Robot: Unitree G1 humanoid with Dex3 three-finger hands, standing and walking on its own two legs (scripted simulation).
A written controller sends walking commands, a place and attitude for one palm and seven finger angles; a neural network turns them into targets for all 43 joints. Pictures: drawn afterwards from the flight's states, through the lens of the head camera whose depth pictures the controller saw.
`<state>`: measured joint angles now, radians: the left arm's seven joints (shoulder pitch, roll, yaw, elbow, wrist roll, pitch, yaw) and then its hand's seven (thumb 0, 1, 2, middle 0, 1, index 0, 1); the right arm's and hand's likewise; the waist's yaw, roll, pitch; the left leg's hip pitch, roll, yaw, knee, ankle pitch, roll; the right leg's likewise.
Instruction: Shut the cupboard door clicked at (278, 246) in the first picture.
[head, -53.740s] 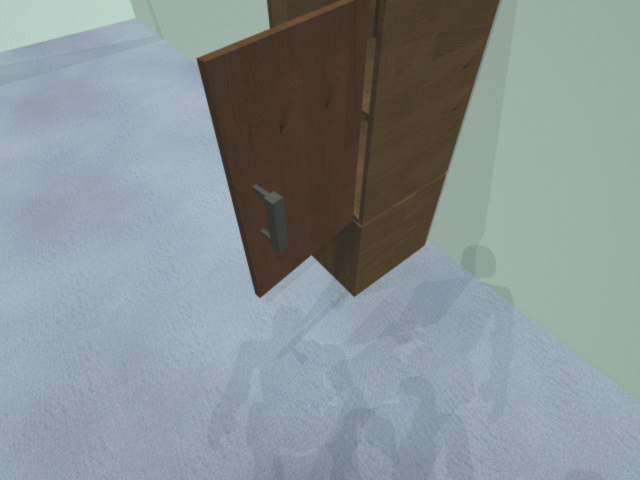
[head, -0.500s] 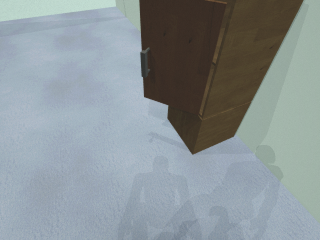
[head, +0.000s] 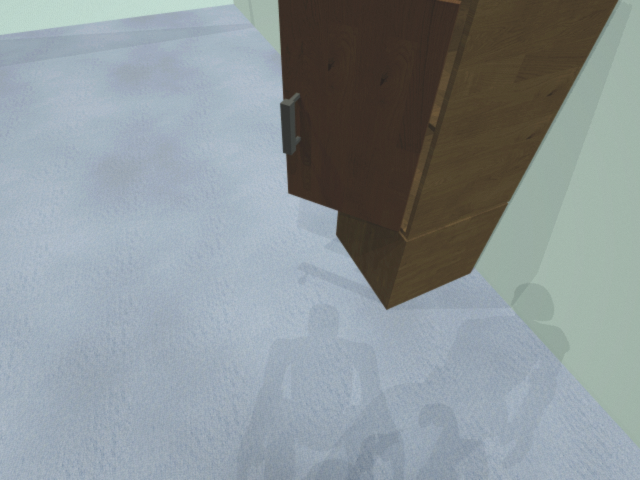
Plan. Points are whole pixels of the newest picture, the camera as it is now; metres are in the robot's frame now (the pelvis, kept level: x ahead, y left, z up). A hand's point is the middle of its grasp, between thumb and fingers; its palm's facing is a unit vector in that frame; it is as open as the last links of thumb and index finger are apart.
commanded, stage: walk to a spot facing it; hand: left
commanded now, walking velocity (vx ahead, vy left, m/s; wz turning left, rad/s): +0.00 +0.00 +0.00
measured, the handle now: (292, 123) +0.92 +0.12 -0.07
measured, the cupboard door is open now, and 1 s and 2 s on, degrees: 39 39 39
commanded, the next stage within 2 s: none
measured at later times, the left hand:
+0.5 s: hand out of the picture +0.00 +0.21 -0.21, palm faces +0.20 -0.96 -0.21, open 7.4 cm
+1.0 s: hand out of the picture +0.00 +0.20 -0.16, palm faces +0.41 -0.85 -0.32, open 7.4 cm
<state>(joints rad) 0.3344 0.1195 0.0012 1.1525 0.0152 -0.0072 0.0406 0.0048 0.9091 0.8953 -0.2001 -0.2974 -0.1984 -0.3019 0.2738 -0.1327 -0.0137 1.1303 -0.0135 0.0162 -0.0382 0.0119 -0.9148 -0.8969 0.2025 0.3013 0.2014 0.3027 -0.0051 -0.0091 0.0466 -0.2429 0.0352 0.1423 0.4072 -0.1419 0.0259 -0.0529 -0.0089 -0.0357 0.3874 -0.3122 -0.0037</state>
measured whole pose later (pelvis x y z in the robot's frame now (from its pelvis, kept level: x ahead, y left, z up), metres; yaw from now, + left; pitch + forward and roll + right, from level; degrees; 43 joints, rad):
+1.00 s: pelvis +0.00 -0.04 -0.01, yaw +27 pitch +3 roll +0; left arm 0.15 0.22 0.05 0.86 0.03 0.04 0.03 0.01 0.91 0.90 -0.20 -0.30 -0.20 -0.30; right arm 0.18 -0.26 -0.11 0.92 -0.03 0.09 0.00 0.01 -0.90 -0.90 0.20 0.30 0.20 0.30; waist -0.03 0.05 0.09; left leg -0.56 -0.11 -0.12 0.86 -0.38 -0.03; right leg -0.26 -0.02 -0.02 0.53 -0.32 0.00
